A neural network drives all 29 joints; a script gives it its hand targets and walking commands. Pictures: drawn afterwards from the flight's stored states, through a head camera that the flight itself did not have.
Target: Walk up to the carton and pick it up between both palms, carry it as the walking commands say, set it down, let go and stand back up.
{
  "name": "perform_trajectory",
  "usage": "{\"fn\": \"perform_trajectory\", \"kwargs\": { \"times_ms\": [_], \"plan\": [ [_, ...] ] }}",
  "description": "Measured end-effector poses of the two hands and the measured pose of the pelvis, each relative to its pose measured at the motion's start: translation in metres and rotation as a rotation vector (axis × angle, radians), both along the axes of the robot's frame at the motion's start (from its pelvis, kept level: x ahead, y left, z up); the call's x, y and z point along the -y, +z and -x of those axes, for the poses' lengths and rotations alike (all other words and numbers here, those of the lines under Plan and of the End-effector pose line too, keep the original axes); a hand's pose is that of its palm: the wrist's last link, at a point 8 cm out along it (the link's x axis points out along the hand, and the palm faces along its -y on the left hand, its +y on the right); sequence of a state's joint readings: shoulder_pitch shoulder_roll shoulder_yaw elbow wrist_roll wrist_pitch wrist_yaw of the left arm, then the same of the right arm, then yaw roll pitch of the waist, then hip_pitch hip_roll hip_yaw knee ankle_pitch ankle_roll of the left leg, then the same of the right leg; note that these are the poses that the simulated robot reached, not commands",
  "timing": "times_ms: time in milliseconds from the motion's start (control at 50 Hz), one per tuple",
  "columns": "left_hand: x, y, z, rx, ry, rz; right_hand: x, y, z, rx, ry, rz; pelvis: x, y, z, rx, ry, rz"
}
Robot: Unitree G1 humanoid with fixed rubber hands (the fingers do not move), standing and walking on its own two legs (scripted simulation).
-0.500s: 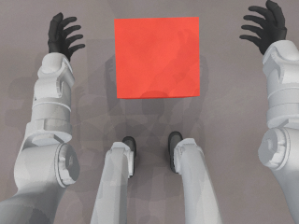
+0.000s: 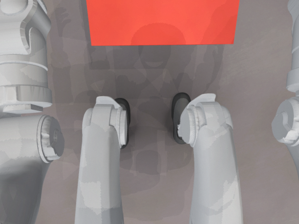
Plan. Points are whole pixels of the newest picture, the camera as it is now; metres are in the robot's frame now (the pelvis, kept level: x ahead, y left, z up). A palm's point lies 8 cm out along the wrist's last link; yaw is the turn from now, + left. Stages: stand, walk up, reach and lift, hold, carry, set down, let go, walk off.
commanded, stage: reach and lift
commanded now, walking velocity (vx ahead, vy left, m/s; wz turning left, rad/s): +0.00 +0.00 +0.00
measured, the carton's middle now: out of the picture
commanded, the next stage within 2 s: none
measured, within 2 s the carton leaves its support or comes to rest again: neither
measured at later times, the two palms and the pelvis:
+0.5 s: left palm (64, 1) +0.53 +0.19 -0.28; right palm out of the picture +0.54 -0.24 -0.27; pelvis -0.01 +0.00 -0.11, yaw +1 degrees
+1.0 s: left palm (65, 0) +0.53 +0.18 -0.28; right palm out of the picture +0.54 -0.23 -0.27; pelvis -0.01 +0.00 -0.10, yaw +1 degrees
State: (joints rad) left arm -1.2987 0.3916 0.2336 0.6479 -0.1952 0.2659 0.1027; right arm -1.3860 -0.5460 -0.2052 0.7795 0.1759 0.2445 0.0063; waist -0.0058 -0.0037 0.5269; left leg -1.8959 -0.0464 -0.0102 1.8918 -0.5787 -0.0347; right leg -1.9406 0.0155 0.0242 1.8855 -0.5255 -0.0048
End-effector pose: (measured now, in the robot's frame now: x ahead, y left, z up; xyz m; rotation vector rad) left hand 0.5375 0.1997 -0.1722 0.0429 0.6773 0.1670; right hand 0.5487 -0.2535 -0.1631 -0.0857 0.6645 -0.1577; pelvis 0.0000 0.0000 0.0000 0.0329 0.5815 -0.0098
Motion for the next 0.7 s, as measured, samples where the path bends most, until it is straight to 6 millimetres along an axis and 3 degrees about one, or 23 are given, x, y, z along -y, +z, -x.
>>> {"fn": "perform_trajectory", "kwargs": {
  "times_ms": [240,440,540,700],
  "plan": [
    [0.000,-0.053,0.014,-0.054,0.033,0.001,0.003,-0.052,0.016,-0.048,-0.035,-0.004,-0.003,-0.054,0.011,0.044,0.010,-0.005],
    [0.011,-0.106,0.010,-0.067,0.008,0.012,-0.014,-0.104,0.012,-0.054,-0.035,-0.029,-0.002,-0.101,0.012,0.050,0.021,0.006],
    [0.009,-0.112,0.006,-0.054,0.016,0.002,-0.015,-0.111,0.007,-0.033,-0.039,-0.020,-0.002,-0.112,0.008,0.057,0.021,0.006],
    [0.005,-0.108,0.007,-0.054,0.017,-0.005,-0.007,-0.105,0.009,-0.033,-0.037,0.005,-0.002,-0.106,0.001,0.064,0.015,0.008]
  ]
}}
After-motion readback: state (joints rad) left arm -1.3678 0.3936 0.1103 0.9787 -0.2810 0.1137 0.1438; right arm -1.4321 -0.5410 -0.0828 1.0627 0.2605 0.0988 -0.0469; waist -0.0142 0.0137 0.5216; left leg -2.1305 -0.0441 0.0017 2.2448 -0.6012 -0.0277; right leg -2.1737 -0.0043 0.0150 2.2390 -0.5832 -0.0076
